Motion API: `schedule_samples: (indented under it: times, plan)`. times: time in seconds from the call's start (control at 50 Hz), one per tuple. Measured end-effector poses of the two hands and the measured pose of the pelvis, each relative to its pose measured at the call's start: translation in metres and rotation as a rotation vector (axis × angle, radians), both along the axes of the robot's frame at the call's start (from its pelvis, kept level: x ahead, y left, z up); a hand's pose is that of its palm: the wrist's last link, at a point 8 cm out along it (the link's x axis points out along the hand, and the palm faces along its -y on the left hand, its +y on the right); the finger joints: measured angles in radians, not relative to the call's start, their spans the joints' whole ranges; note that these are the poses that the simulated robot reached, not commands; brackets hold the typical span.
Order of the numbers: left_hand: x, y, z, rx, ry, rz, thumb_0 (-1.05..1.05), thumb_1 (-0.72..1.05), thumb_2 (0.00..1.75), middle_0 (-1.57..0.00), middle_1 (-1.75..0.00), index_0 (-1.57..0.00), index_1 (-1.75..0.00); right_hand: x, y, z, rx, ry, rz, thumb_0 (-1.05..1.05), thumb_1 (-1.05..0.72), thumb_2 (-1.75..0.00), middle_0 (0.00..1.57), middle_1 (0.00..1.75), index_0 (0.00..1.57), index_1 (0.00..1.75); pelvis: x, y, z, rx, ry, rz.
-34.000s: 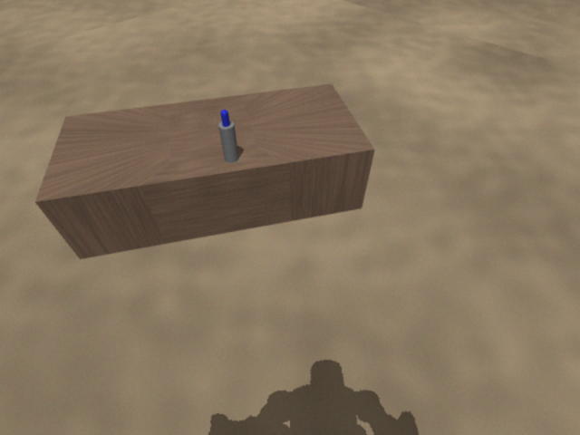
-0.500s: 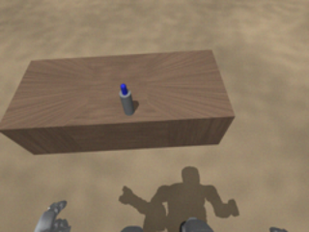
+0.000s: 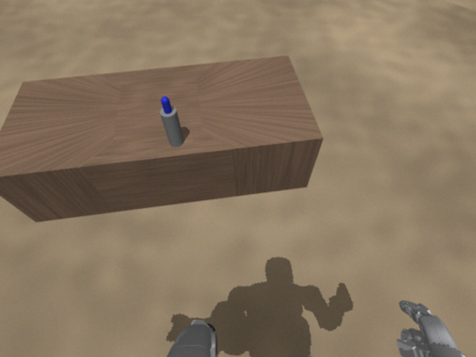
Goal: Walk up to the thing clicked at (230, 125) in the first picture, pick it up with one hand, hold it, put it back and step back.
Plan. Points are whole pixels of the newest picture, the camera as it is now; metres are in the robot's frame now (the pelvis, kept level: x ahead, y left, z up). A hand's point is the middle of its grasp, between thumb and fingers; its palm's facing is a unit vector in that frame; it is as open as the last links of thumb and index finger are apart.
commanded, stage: step back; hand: left
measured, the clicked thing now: (171, 121) +0.88 +0.29 -0.28
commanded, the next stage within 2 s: stand in 1.54 s
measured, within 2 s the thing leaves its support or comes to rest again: neither
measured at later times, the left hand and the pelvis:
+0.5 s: hand out of the picture -0.04 +0.23 -0.13, palm faces +0.10 -0.94 -0.32, open 7.4 cm; pelvis -0.14 -0.03 +0.01, yaw +7 degrees
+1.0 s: hand out of the picture -0.15 +0.24 -0.13, palm faces +0.06 -0.92 -0.39, open 7.4 cm; pelvis -0.17 -0.04 +0.02, yaw +4 degrees
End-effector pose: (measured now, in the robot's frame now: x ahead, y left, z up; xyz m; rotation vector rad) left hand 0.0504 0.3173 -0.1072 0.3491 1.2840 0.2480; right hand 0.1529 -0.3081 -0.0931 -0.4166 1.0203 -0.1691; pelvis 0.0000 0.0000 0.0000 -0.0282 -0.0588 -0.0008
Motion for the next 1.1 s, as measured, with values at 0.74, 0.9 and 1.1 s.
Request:
schedule_samples:
  times: [0.74,0.9,1.1]
  plan:
    - [-0.212,-0.069,0.009,-0.021,-0.069,0.075,0.01,0.90,0.90,-0.20,-0.30,-0.21,-0.30,-0.193,-0.047,0.006,0.031,0.042,0.037,0.01,-0.90,-0.90,0.21,0.30,0.20,0.30,-0.175,-0.058,0.012,0.008,0.008,0.073]
    - [-0.223,-0.043,0.012,0.003,-0.053,0.092,0.01,0.90,0.90,-0.20,-0.30,-0.21,-0.30,-0.225,-0.037,-0.004,0.037,0.136,0.021,0.01,-0.90,-0.90,0.20,0.30,0.20,0.30,-0.179,-0.043,0.013,0.048,0.017,0.093]
    - [-0.184,-0.041,0.017,0.016,-0.094,0.047,0.01,0.91,0.90,-0.20,-0.30,-0.20,-0.30,-0.241,-0.033,-0.010,0.076,0.190,-0.040,0.01,-0.90,-0.90,0.21,0.30,0.20,0.30,-0.165,-0.047,0.015,0.005,0.020,0.079]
